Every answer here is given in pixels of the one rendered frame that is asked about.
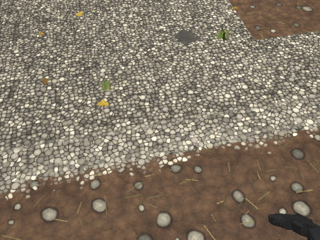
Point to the right robot hand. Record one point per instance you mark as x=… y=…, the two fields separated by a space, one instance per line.
x=297 y=223

